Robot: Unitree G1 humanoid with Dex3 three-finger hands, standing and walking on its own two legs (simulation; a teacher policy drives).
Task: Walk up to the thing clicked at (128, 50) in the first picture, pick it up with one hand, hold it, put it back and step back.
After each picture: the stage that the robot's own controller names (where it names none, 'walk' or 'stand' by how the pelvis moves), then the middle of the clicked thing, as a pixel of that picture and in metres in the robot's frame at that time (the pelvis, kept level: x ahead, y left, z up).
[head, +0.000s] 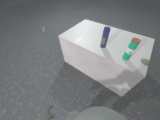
stand; (130, 50) +0.70 -0.35 -0.05
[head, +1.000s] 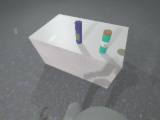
walk; (104, 43) +0.69 -0.06 -0.02
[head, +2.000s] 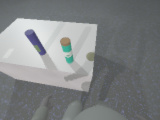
stand; (68, 52) +0.49 +0.22 -0.01
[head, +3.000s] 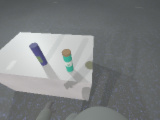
stand; (68, 62) +0.47 +0.22 -0.05
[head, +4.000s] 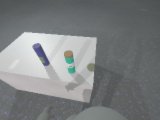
stand; (70, 63) +0.46 +0.21 -0.05
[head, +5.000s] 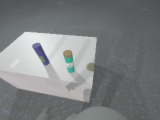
stand; (69, 62) +0.46 +0.22 -0.05
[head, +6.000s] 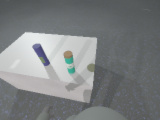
stand; (70, 63) +0.46 +0.21 -0.05
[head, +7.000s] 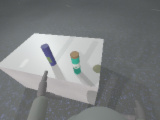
rise first; (76, 64) +0.46 +0.18 -0.05
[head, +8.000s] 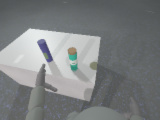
go down; (73, 60) +0.49 +0.18 -0.04
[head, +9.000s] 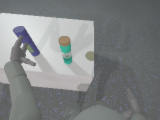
go down; (66, 52) +0.47 +0.17 +0.02
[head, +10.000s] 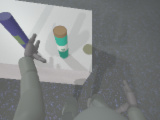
close in; (62, 45) +0.49 +0.17 +0.04
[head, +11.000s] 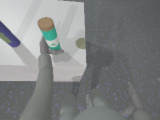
close; (52, 39) +0.51 +0.19 +0.07
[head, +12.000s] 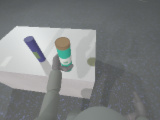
lift; (65, 57) +0.37 +0.17 +0.14
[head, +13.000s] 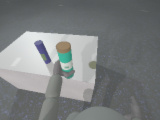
hold; (66, 62) +0.32 +0.17 +0.15
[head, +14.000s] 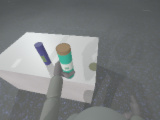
hold; (67, 63) +0.32 +0.17 +0.14
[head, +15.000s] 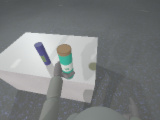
hold; (67, 64) +0.32 +0.17 +0.13
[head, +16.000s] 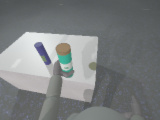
crouch; (66, 63) +0.32 +0.17 +0.14
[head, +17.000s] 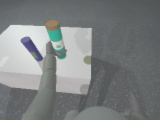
crouch; (57, 42) +0.46 +0.20 +0.16
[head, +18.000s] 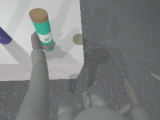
lower; (45, 34) +0.53 +0.20 +0.08
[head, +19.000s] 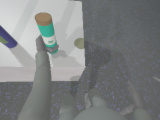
lower; (49, 37) +0.52 +0.19 +0.07
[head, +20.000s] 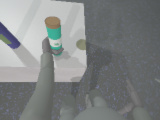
lower; (55, 40) +0.51 +0.17 +0.07
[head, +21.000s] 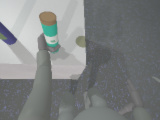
lower; (51, 36) +0.52 +0.18 +0.07
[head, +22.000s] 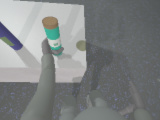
loosen; (54, 40) +0.51 +0.17 +0.08
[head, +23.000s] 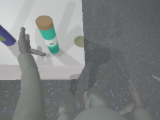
withdraw; (50, 39) +0.51 +0.19 +0.06
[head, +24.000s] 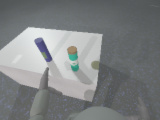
sink last; (73, 60) +0.46 +0.18 -0.01
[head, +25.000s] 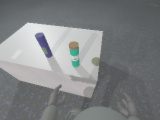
stand; (74, 56) +0.49 +0.17 +0.00
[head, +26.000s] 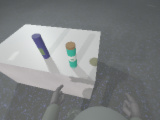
stand; (72, 56) +0.48 +0.19 +0.01
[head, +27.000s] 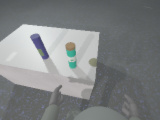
stand; (71, 57) +0.48 +0.18 +0.01
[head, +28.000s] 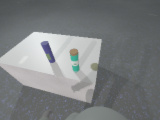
stand; (75, 61) +0.50 +0.18 -0.04
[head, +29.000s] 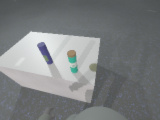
stand; (73, 62) +0.47 +0.19 -0.05
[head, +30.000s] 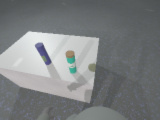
stand; (71, 63) +0.46 +0.20 -0.05
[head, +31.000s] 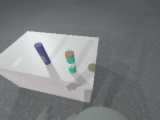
walk; (71, 63) +0.46 +0.20 -0.05
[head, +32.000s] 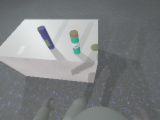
walk; (75, 43) +0.61 +0.20 -0.04
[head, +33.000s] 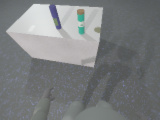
walk; (81, 23) +0.87 +0.17 -0.02
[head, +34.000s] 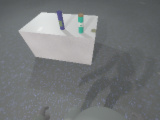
stand; (80, 24) +1.09 +0.22 -0.03
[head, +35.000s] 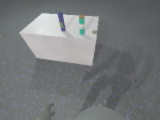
stand; (81, 25) +1.08 +0.18 -0.05
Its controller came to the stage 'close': yes
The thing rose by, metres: 0.19
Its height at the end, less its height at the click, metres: +0.00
